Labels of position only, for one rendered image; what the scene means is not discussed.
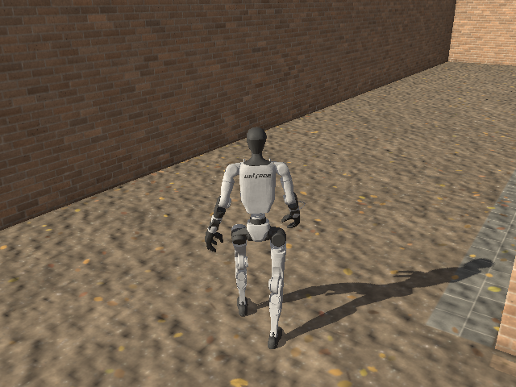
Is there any robot right upper arm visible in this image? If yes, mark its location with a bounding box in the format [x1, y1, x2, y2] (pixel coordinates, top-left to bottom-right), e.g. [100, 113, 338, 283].
[273, 161, 296, 205]

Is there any robot shin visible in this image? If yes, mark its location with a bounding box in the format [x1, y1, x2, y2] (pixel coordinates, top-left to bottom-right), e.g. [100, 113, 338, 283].
[269, 279, 284, 338]
[235, 256, 247, 305]

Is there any robot left forearm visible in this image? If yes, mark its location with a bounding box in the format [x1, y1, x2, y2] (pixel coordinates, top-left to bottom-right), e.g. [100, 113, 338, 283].
[207, 196, 226, 234]

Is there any right robot shin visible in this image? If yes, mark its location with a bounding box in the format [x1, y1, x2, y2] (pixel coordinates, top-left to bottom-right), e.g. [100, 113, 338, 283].
[269, 279, 284, 338]

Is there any robot right hand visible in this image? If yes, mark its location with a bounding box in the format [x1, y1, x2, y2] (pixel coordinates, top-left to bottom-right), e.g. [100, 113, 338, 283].
[281, 213, 300, 228]

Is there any robot left upper arm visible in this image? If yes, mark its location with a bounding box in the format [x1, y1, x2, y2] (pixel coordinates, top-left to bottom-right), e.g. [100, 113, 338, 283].
[218, 163, 240, 208]

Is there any robot left hand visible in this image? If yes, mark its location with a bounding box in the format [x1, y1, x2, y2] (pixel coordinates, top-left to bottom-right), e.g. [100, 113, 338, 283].
[205, 230, 223, 252]

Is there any robot right forearm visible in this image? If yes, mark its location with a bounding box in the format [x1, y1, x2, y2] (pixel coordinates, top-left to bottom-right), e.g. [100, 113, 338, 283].
[288, 192, 300, 218]

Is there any left robot shin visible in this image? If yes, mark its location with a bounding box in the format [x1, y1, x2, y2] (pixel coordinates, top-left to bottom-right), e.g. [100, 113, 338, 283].
[235, 256, 247, 305]

